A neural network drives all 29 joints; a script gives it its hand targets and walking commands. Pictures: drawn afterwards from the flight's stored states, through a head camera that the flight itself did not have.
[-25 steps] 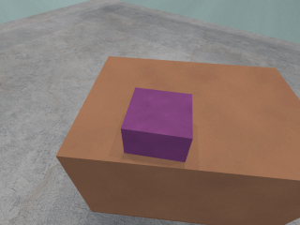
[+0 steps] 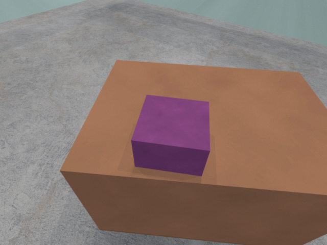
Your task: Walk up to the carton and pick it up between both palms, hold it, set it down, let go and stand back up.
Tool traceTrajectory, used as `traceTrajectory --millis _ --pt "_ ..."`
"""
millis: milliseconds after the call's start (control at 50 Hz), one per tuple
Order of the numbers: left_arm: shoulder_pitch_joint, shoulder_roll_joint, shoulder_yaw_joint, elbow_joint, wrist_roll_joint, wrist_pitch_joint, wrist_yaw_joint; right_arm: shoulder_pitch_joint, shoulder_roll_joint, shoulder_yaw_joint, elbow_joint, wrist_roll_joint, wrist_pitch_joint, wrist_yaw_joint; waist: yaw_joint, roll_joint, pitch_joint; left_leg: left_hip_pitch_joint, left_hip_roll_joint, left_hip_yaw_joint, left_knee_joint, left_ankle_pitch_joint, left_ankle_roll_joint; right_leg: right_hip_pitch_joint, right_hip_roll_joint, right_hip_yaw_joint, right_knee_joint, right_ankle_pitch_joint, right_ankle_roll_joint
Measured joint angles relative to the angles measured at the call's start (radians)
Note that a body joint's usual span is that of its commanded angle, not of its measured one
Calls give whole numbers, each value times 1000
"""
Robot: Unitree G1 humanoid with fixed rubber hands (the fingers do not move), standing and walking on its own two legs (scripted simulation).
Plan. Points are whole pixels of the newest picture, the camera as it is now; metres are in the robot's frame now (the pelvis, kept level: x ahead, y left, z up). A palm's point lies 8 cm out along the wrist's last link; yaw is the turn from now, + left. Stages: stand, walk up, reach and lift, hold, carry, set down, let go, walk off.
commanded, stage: stand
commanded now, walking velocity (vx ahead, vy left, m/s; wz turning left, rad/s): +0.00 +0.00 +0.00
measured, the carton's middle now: (172, 133) +0.50 -0.03 -0.05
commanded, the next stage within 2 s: none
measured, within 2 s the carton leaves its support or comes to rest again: neither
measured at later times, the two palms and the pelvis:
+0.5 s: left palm out of the picture +0.01 +0.24 -0.14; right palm out of the picture +0.01 -0.24 -0.14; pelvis +0.00 +0.00 +0.00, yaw -1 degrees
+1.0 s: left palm out of the picture +0.02 +0.24 -0.14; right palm out of the picture +0.01 -0.23 -0.14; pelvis +0.01 +0.01 +0.00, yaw -1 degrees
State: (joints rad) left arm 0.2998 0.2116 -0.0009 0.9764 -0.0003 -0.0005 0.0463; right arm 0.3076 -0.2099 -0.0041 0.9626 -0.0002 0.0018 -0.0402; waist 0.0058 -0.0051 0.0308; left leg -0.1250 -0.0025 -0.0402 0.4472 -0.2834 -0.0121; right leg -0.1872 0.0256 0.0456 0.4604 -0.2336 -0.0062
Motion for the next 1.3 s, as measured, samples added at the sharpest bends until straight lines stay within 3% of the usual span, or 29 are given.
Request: traceTrajectory --millis 1300 --pt "-3 -25 -13 78 -2 -4 11 -1 23 5 69 2 -4 -6 -2 -1 1 13 -3 31 -21 0 12 0 -6 28 -13 5 15"
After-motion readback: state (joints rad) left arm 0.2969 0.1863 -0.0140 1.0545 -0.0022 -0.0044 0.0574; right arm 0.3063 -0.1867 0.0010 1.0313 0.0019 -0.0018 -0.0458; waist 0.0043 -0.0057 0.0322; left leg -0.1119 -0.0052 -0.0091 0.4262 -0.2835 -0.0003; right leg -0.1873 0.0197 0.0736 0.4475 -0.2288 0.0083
